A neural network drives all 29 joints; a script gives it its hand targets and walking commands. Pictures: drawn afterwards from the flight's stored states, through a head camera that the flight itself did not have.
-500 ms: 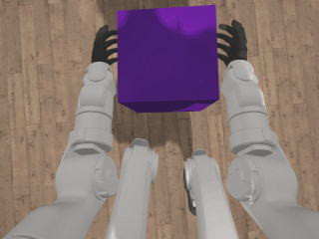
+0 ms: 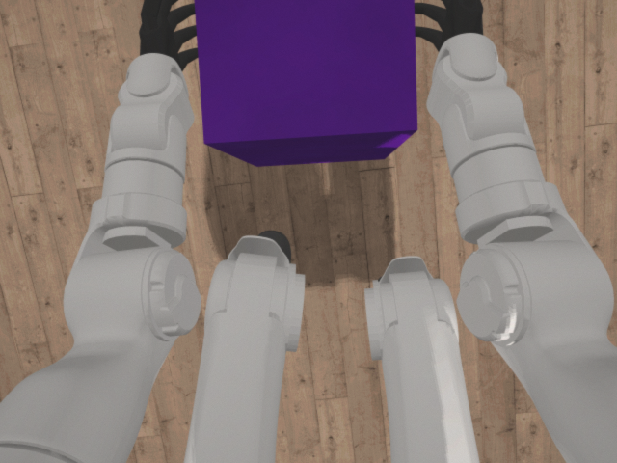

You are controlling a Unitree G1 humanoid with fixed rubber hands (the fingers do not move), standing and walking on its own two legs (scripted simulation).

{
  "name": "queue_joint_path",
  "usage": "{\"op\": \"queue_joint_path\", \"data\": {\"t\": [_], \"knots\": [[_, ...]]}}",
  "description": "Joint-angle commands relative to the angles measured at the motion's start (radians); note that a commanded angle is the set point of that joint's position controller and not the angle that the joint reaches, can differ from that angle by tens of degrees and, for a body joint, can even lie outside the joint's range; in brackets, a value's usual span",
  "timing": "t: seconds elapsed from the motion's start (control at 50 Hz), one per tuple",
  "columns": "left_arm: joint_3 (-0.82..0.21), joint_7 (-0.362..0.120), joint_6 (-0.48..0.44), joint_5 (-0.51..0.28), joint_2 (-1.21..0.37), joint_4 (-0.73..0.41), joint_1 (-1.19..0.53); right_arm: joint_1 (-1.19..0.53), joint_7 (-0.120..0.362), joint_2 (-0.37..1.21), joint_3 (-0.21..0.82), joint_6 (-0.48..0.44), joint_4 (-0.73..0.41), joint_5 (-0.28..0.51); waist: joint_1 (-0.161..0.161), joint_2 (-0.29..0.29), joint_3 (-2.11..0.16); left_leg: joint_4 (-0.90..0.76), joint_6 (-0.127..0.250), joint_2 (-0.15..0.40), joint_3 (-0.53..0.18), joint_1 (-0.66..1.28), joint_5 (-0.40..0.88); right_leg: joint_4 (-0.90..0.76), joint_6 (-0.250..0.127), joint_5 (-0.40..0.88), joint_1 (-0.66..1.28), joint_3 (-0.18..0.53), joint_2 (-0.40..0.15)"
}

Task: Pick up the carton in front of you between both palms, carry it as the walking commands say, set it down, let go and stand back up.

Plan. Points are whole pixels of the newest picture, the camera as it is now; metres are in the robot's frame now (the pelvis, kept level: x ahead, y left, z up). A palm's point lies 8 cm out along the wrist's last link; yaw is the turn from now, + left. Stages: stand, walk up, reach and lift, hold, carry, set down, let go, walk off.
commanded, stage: set down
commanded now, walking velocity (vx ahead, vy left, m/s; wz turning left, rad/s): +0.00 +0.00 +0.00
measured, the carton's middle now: (311, 75) +0.51 +0.09 -0.26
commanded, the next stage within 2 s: none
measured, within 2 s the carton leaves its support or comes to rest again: rests again in 0.30 s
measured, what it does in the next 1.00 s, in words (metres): stands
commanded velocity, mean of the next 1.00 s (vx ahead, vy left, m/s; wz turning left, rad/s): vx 0.00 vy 0.00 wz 0.00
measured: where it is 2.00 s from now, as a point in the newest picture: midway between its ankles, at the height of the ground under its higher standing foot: (330, 326)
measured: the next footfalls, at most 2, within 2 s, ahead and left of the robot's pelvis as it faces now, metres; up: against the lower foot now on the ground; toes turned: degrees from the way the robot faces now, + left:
none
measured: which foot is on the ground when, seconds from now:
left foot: down 0.00-1.00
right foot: down 0.00-1.00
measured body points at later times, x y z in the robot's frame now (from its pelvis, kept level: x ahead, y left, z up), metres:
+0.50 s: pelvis +0.00 +0.00 -0.02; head +0.35 +0.04 +0.26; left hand +0.50 +0.24 -0.18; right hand +0.56 -0.06 -0.18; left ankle +0.13 +0.13 -0.37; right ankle +0.09 -0.12 -0.37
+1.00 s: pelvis -0.01 +0.00 -0.02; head +0.35 +0.03 +0.24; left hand +0.51 +0.25 -0.20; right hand +0.56 -0.06 -0.19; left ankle +0.13 +0.13 -0.37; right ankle +0.09 -0.12 -0.37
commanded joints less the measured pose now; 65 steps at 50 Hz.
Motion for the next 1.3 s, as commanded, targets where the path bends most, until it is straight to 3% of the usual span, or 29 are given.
{"op": "queue_joint_path", "data": {"t": [0.0, 0.02, 0.04, 0.06, 0.08, 0.1, 0.18, 0.2, 0.3, 0.36, 0.4, 0.5, 0.52, 0.56, 0.58, 0.62, 0.64, 0.66, 0.7, 0.74, 0.8, 0.96, 1.06, 1.08, 1.12, 1.16, 1.18, 1.24, 1.28], "knots": [[-0.386, -0.276, -0.071, -0.131, -0.837, -0.105, -0.702, -0.64, 0.248, 0.866, 0.44, -0.035, -0.078, 0.121, 0.101, -0.031, -1.21, -0.043, 0.038, -0.042, 0.145, 0.846, 0.432, -0.169, -0.036, 0.334, 0.357, -0.14, -0.022], [-0.354, -0.277, -0.071, -0.127, -0.769, -0.104, -0.7, -0.595, 0.255, 0.871, 0.394, -0.022, -0.034, 0.111, 0.112, -0.056, -1.165, -0.046, 0.04, -0.042, 0.146, 0.848, 0.401, -0.164, -0.046, 0.307, 0.316, -0.136, -0.027], [-0.368, -0.283, -0.069, -0.144, -0.832, -0.095, -0.684, -0.572, 0.256, 0.859, 0.405, -0.027, -0.06, 0.089, 0.047, -0.099, -1.151, -0.05, 0.043, -0.044, 0.142, 0.807, 0.395, -0.181, -0.039, 0.315, 0.361, -0.152, -0.028], [-0.358, -0.293, -0.072, -0.11, -0.809, -0.06, -0.635, -0.537, 0.252, 0.843, 0.394, -0.035, -0.008, 0.084, 0.096, -0.08, -1.084, -0.016, 0.039, -0.031, 0.154, 0.741, 0.387, -0.193, -0.048, 0.295, 0.278, -0.107, -0.043], [-0.354, -0.301, -0.075, -0.133, -0.808, -0.106, -0.703, -0.548, 0.252, 0.87, 0.385, -0.026, -0.038, 0.073, 0.042, -0.151, -1.154, -0.005, 0.031, -0.026, 0.135, 0.761, 0.389, -0.169, -0.04, 0.363, 0.418, -0.112, -0.042], [-0.358, -0.306, -0.076, -0.141, -0.803, -0.084, -0.68, -0.587, 0.249, 0.909, 0.417, -0.035, -0.064, 0.117, 0.122, -0.113, -1.207, 0.003, 0.041, -0.03, 0.175, 0.756, 0.407, -0.167, -0.04, 0.364, 0.371, -0.109, -0.031], [-0.27, -0.317, -0.069, -0.074, -0.82, 0.016, -0.54, -0.542, 0.256, 0.864, 0.406, -0.036, -0.03, 0.07, 0.116, -0.157, -1.03, -0.015, 0.045, -0.03, 0.17, 0.611, 0.354, -0.19, -0.033, 0.369, 0.356, -0.095, -0.036], [-0.302, -0.319, -0.073, -0.089, -0.749, -0.031, -0.592, -0.534, 0.254, 0.843, 0.367, -0.038, -0.039, 0.068, 0.064, -0.154, -1.019, -0.022, 0.046, -0.032, 0.143, 0.612, 0.323, -0.16, -0.037, 0.334, 0.315, -0.136, -0.026], [-0.25, -0.296, -0.075, -0.041, -0.709, 0.026, -0.558, -0.501, 0.258, 0.775, 0.308, -0.027, 0.099, 0.051, 0.128, -0.044, -0.96, 0.002, 0.036, -0.018, 0.16, 0.66, 0.286, -0.165, -0.06, 0.244, 0.266, -0.083, -0.046], [-0.253, -0.304, -0.066, -0.023, -0.711, 0.046, -0.554, -0.496, 0.269, 0.755, 0.292, -0.038, 0.071, 0.022, 0.062, -0.062, -0.861, -0.005, 0.04, -0.016, 0.137, 0.604, 0.264, -0.156, -0.064, 0.237, 0.215, -0.109, -0.035], [-0.199, -0.3, -0.073, 0.011, -0.661, 0.055, -0.538, -0.536, 0.273, 0.741, 0.294, -0.035, 0.045, 0.041, 0.131, -0.059, -0.839, -0.027, 0.05, -0.026, 0.155, 0.592, 0.252, -0.17, -0.059, 0.227, 0.204, -0.104, -0.031], [-0.173, -0.297, -0.072, 0.034, -0.651, 0.105, -0.524, -0.484, 0.28, 0.677, 0.217, -0.03, 0.101, -0.014, 0.07, -0.057, -0.765, -0.008, 0.052, -0.018, 0.137, 0.569, 0.234, -0.19, -0.069, 0.195, 0.163, -0.074, -0.039], [-0.147, -0.293, -0.066, 0.051, -0.609, 0.116, -0.512, -0.514, 0.29, 0.627, 0.217, -0.027, 0.079, -0.006, 0.108, -0.063, -0.754, -0.04, 0.058, -0.017, 0.135, 0.576, 0.205, -0.183, -0.07, 0.173, 0.15, -0.082, -0.039], [-0.15, -0.286, -0.07, 0.052, -0.583, 0.115, -0.509, -0.438, 0.29, 0.629, 0.176, -0.035, 0.125, -0.036, 0.028, -0.081, -0.698, -0.04, 0.06, -0.027, 0.116, 0.558, 0.17, -0.173, -0.084, 0.156, 0.096, -0.114, -0.035], [-0.119, -0.287, -0.064, 0.053, -0.574, 0.162, -0.457, -0.468, 0.291, 0.601, 0.191, -0.028, 0.147, -0.028, 0.086, -0.066, -0.696, -0.04, 0.062, -0.018, 0.097, 0.584, 0.204, -0.16, -0.072, 0.179, 0.135, -0.098, -0.052], [-0.132, -0.293, -0.066, 0.05, -0.568, 0.166, -0.489, -0.453, 0.281, 0.566, 0.179, -0.036, 0.156, -0.051, 0.016, -0.081, -0.681, -0.049, 0.064, -0.025, 0.109, 0.552, 0.169, -0.182, -0.077, 0.161, 0.15, -0.11, -0.043], [-0.11, -0.288, -0.069, 0.087, -0.547, 0.149, -0.489, -0.5, 0.286, 0.543, 0.16, -0.033, 0.157, -0.045, 0.088, -0.044, -0.634, -0.041, 0.06, -0.019, 0.117, 0.514, 0.144, -0.176, -0.085, 0.138, 0.124, -0.077, -0.05], [-0.077, -0.288, -0.069, 0.086, -0.512, 0.164, -0.483, -0.483, 0.276, 0.528, 0.165, -0.027, 0.172, -0.063, 0.047, -0.082, -0.637, -0.048, 0.063, -0.015, 0.107, 0.53, 0.124, -0.188, -0.081, 0.117, 0.14, -0.088, -0.054], [-0.051, -0.284, -0.07, 0.114, -0.51, 0.178, -0.452, -0.502, 0.285, 0.527, 0.18, -0.028, 0.177, -0.023, 0.134, -0.051, -0.632, -0.047, 0.063, -0.015, 0.129, 0.518, 0.104, -0.177, -0.081, 0.12, 0.163, -0.069, -0.055], [-0.097, -0.273, -0.08, 0.071, -0.469, 0.179, -0.503, -0.436, 0.274, 0.53, 0.146, -0.035, 0.204, -0.051, 0.024, -0.086, -0.618, -0.051, 0.066, -0.024, 0.113, 0.506, 0.093, -0.169, -0.073, 0.127, 0.175, -0.113, -0.04], [-0.034, -0.277, -0.078, 0.118, -0.463, 0.227, -0.392, -0.429, 0.277, 0.445, 0.155, -0.039, 0.192, -0.049, 0.065, -0.056, -0.583, -0.033, 0.063, -0.011, 0.103, 0.479, 0.119, -0.173, -0.074, 0.141, 0.15, -0.08, -0.062], [-0.024, -0.236, -0.115, 0.063, -0.322, 0.267, -0.423, -0.4, 0.247, 0.354, 0.14, -0.061, 0.195, -0.035, 0.041, -0.061, -0.557, -0.021, 0.072, -0.011, 0.092, 0.503, 0.112, -0.128, -0.084, 0.135, 0.163, -0.09, -0.066], [0.075, -0.112, -0.197, 0.065, 0.127, 0.282, -0.298, -0.324, 0.135, -0.131, 0.104, -0.095, 0.162, -0.002, 0.07, -0.042, -0.646, 0.015, 0.054, 0.03, 0.124, 0.575, 0.133, -0.122, -0.053, 0.157, 0.269, -0.063, -0.095], [0.073, -0.063, -0.23, 0.003, 0.295, 0.285, -0.313, -0.33, 0.101, -0.223, 0.17, -0.113, 0.166, 0.078, 0.131, -0.065, -0.684, 0.001, 0.04, 0.046, 0.108, 0.626, 0.175, -0.092, -0.036, 0.167, 0.282, -0.076, -0.125], [0.013, -0.027, -0.263, -0.09, 0.284, 0.275, -0.343, -0.336, 0.069, -0.269, 0.181, -0.14, 0.121, 0.118, 0.062, -0.046, -0.74, 0.021, 0.021, 0.051, 0.095, 0.649, 0.285, -0.089, -0.018, 0.257, 0.317, -0.094, -0.135], [-0.023, -0.03, -0.288, -0.147, 0.306, 0.258, -0.388, -0.396, 0.066, -0.332, 0.202, -0.146, 0.062, 0.175, 0.099, 0.005, -0.802, 0.047, 0.017, 0.07, 0.093, 0.724, 0.387, -0.088, -0.024, 0.283, 0.272, -0.095, -0.14], [-0.054, -0.031, -0.291, -0.192, 0.304, 0.2, -0.409, -0.396, 0.07, -0.352, 0.188, -0.157, 0.01, 0.148, 0.041, -0.022, -0.855, 0.052, 0.017, 0.061, 0.079, 0.747, 0.407, -0.066, -0.024, 0.292, 0.248, -0.101, -0.154], [-0.053, -0.036, -0.289, -0.241, 0.401, 0.224, -0.38, -0.4, 0.067, -0.299, 0.264, -0.131, 0.043, 0.212, 0.138, -0.039, -0.958, 0.053, 0.029, 0.084, 0.095, 0.751, 0.392, -0.056, -0.029, 0.327, 0.451, -0.061, -0.177], [-0.087, -0.038, -0.268, -0.273, 0.385, 0.22, -0.363, -0.401, 0.067, -0.339, 0.273, -0.116, 0.021, 0.251, 0.11, -0.031, -0.983, 0.032, 0.03, 0.08, 0.113, 0.783, 0.366, -0.065, -0.034, 0.29, 0.48, -0.08, -0.17]]}}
